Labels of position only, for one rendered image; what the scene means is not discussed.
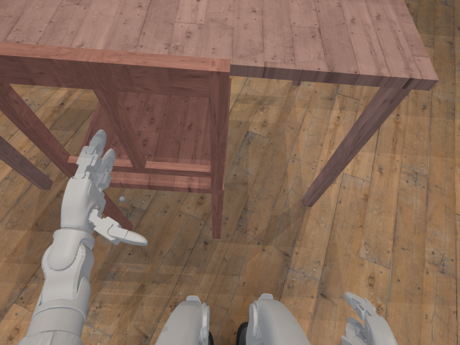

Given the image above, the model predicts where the left robot forearm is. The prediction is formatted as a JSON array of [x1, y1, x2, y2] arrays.
[[18, 228, 95, 345]]

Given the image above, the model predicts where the chair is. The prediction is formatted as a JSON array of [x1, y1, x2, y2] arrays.
[[0, 42, 231, 239]]

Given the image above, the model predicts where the right robot shin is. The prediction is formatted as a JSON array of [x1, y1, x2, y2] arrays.
[[246, 293, 273, 345]]

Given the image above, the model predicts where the left robot hand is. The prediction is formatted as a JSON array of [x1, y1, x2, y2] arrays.
[[60, 129, 148, 246]]

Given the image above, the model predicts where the right robot thigh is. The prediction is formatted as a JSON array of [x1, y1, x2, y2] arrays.
[[249, 299, 311, 345]]

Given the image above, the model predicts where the right robot hand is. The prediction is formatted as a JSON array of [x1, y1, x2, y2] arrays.
[[341, 292, 397, 345]]

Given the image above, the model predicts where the table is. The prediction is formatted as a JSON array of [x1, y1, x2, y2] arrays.
[[0, 0, 439, 207]]

